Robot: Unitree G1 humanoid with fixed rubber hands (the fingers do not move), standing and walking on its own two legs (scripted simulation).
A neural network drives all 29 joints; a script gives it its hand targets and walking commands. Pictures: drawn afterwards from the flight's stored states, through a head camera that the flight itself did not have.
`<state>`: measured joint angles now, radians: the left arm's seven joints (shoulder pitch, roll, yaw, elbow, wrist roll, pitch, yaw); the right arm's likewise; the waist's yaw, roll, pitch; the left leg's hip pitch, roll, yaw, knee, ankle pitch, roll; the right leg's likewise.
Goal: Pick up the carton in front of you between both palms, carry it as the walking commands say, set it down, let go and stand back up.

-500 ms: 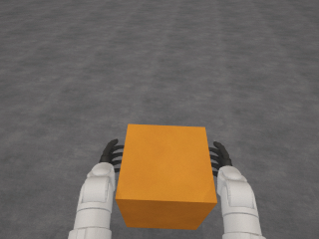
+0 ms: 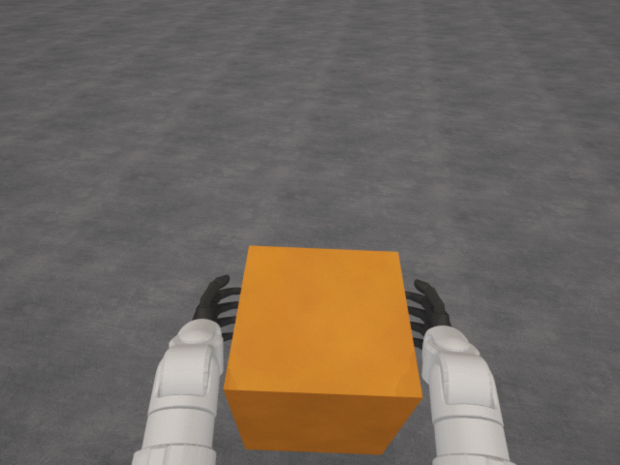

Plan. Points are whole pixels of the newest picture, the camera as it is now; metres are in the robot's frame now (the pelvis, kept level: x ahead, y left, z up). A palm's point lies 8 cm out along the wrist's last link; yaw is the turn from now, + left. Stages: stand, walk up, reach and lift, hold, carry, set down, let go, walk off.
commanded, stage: carry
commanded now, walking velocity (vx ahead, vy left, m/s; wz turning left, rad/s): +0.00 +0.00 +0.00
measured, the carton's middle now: (318, 355) +0.30 +0.00 -0.03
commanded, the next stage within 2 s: hold in 0.24 s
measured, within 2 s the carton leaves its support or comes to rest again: neither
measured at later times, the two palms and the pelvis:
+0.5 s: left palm (175, 358) +0.25 +0.18 +0.04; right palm (410, 338) +0.29 -0.12 +0.04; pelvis -0.01 -0.01 +0.01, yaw +6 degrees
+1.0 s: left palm (205, 353) +0.26 +0.14 +0.05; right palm (435, 331) +0.30 -0.15 +0.04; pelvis -0.02 -0.05 +0.01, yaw +8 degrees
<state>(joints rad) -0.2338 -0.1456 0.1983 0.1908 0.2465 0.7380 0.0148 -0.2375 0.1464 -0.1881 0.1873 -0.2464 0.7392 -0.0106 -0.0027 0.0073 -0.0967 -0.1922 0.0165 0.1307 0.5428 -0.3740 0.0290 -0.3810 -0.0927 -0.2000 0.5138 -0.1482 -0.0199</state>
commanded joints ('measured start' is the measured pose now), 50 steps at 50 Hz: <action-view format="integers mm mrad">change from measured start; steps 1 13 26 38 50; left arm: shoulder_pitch -475 -398 -499 -492 -717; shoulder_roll -877 -902 -860 -881 -842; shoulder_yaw -553 -534 -552 -489 -284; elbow -62 -17 -35 22 264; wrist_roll -248 -247 -245 -211 -96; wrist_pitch -35 -47 -106 -115 -194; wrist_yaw -220 -223 -224 -230 -291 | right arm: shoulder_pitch -452 -357 -382 -455 -631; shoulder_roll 888 905 858 895 949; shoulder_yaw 551 544 527 555 336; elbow -47 -89 -69 -51 201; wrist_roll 241 256 195 216 130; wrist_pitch -33 -30 -71 -67 -112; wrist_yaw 211 212 186 214 217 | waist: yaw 0 4 -38 11 -6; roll -2 126 24 14 -20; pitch -229 -72 -72 -74 -24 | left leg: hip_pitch -60 -159 -109 -217 -290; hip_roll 128 -32 -51 -61 -76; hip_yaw -106 -274 -268 -261 -233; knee -113 -223 -255 -275 -176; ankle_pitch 239 469 279 115 -31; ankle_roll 13 16 -1 34 51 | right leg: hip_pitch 213 570 614 697 622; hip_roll -89 198 190 158 120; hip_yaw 116 234 260 278 332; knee -34 -35 -100 -106 -132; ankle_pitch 156 296 205 125 -175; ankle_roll -4 -18 4 15 18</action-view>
